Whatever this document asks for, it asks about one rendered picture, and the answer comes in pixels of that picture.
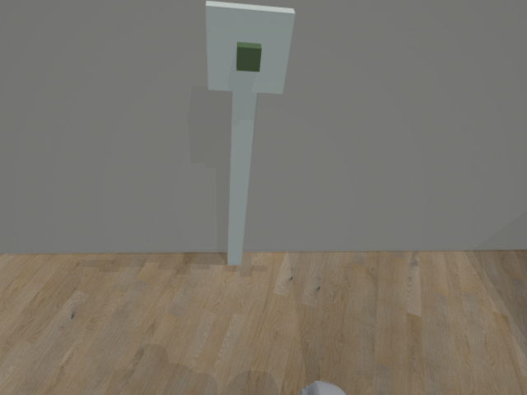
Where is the panel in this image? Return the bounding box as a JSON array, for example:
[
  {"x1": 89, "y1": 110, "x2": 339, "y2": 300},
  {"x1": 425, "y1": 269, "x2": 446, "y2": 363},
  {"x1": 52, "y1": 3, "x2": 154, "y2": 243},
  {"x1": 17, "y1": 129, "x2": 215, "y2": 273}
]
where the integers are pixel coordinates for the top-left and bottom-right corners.
[{"x1": 206, "y1": 1, "x2": 296, "y2": 265}]

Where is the button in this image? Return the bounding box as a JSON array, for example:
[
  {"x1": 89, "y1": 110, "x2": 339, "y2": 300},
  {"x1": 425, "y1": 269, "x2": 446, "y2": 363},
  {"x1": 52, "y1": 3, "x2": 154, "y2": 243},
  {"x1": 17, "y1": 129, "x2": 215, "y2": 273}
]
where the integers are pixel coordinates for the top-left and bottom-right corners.
[{"x1": 236, "y1": 42, "x2": 262, "y2": 72}]

